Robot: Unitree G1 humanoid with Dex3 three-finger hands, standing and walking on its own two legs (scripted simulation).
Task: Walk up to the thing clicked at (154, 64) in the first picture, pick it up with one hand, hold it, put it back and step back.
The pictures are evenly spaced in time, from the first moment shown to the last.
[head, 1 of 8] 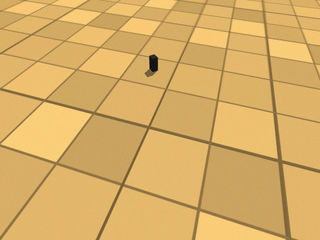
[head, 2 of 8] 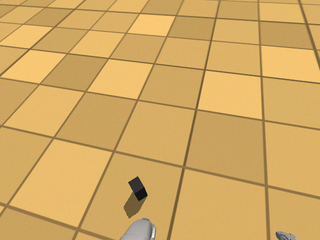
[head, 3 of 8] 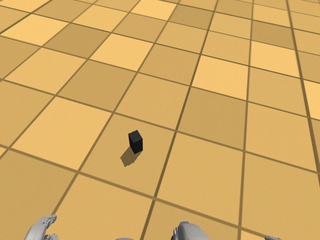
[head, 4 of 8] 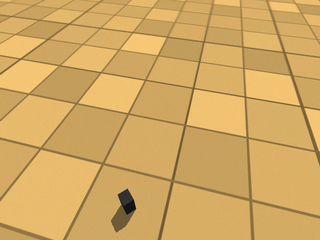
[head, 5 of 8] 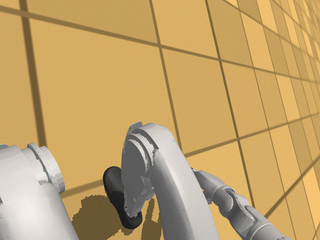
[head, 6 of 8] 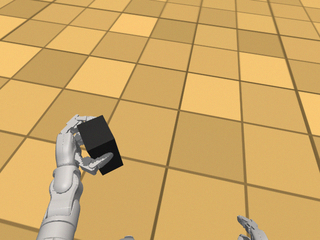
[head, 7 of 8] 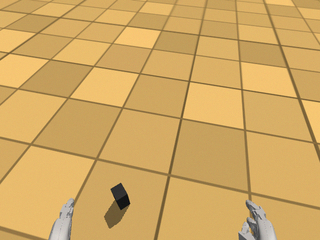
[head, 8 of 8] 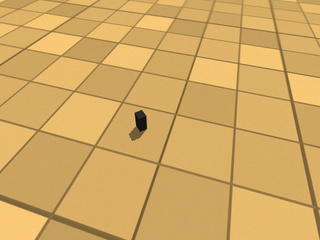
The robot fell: no
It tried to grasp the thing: yes
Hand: left
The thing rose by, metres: 0.68
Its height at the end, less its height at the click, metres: +0.00
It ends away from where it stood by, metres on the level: 0.01
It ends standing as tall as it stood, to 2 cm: yes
